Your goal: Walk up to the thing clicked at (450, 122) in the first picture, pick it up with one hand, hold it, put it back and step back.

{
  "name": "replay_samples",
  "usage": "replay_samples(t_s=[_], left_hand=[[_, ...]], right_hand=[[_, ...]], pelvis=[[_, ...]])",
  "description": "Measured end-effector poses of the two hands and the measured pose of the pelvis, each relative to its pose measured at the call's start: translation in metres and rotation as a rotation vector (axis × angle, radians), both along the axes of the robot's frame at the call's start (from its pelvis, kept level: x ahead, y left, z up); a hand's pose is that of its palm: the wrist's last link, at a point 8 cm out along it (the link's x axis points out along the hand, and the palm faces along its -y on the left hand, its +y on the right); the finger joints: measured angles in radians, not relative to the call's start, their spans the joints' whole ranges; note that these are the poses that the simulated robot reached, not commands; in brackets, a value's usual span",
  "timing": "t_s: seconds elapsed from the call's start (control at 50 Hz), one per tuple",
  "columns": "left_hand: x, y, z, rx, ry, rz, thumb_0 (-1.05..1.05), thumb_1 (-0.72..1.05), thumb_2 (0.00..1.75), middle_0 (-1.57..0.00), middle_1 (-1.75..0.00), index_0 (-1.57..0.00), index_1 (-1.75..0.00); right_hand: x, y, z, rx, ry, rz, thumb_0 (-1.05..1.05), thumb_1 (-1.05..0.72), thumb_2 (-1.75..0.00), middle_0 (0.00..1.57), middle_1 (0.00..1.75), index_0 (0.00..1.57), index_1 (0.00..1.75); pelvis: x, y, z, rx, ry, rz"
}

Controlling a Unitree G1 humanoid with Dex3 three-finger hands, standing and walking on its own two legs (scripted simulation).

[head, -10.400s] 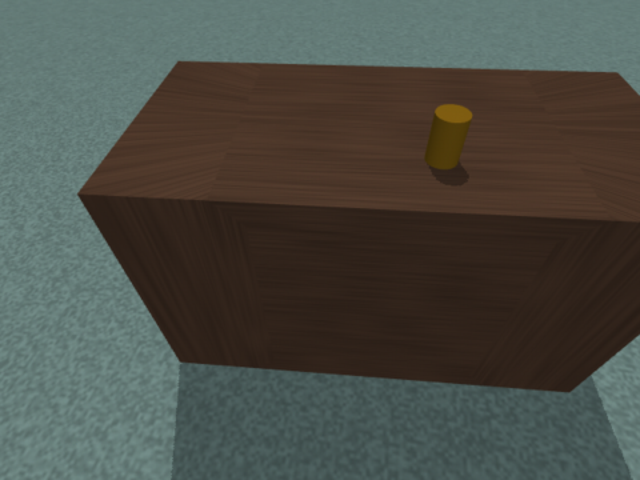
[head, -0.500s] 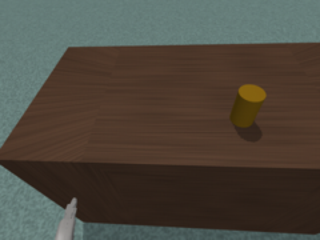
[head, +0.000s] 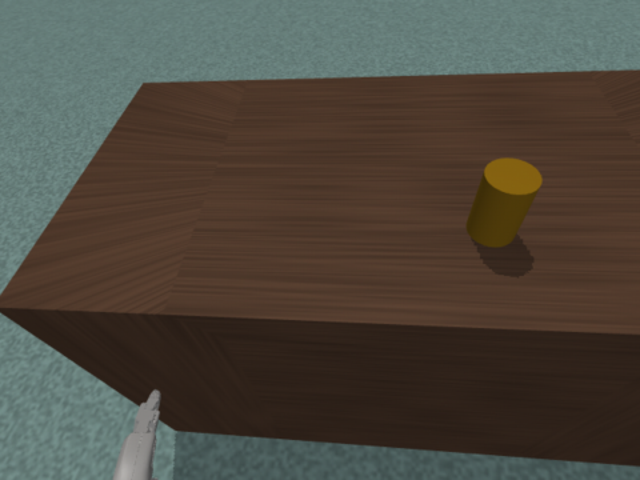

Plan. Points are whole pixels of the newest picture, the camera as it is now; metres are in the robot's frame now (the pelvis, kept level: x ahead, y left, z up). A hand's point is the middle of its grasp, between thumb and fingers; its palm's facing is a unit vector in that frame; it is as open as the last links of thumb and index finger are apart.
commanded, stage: go down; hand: right
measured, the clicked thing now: (500, 204) +0.50 -0.19 +0.05
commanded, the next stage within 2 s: approach in 0.72 s
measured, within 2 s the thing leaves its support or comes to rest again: neither
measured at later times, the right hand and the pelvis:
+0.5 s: hand out of the picture +0.40 -0.38 +0.19, palm faces +0.22 +0.98 +0.00, open 17.4 cm; pelvis +0.00 +0.00 +0.00, yaw +0 degrees
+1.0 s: hand out of the picture +0.41 -0.37 +0.17, palm faces +0.19 +0.98 -0.01, open 17.5 cm; pelvis +0.00 +0.00 -0.01, yaw +0 degrees
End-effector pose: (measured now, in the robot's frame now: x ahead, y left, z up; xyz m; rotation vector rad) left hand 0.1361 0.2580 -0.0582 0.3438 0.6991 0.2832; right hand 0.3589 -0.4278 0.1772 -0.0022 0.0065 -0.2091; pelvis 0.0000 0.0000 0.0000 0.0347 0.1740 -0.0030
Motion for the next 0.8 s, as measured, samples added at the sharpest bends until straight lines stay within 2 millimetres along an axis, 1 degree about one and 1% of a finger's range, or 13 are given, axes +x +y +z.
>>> replay_samples(t_s=[0.2, 0.46, 0.7, 0.8], left_hand=[[0.000, -0.006, 0.000, 0.000, -0.001, -0.009, -0.01, -0.54, 0.06, -0.06, -0.05, -0.05, -0.06], [0.003, -0.006, 0.003, -0.003, -0.017, -0.017, -0.01, -0.55, 0.07, -0.06, -0.05, -0.05, -0.06], [0.003, -0.001, 0.000, -0.003, 0.005, -0.013, -0.01, -0.55, 0.07, -0.06, -0.05, -0.05, -0.06], [0.005, 0.001, 0.000, 0.000, 0.006, -0.008, -0.01, -0.55, 0.07, -0.06, -0.05, -0.04, -0.06]], right_hand=[[0.009, -0.005, 0.002, 0.000, 0.000, -0.004, -0.02, 0.54, -0.05, 0.06, 0.05, 0.05, 0.05], [0.013, -0.006, 0.010, 0.001, 0.000, -0.010, -0.02, 0.52, -0.05, 0.06, 0.05, 0.05, 0.04], [0.013, -0.001, -0.003, 0.002, 0.018, -0.002, -0.02, 0.54, -0.05, 0.06, 0.05, 0.05, 0.04], [0.012, 0.000, -0.002, 0.008, 0.001, -0.005, -0.02, 0.54, -0.05, 0.06, 0.05, 0.05, 0.04]], pelvis=[[0.001, -0.003, -0.002, 0.005, 0.014, 0.004], [0.004, -0.002, -0.002, 0.004, 0.017, 0.001], [0.007, 0.001, -0.003, 0.003, 0.026, 0.003], [0.008, 0.002, -0.003, 0.003, 0.022, 0.001]])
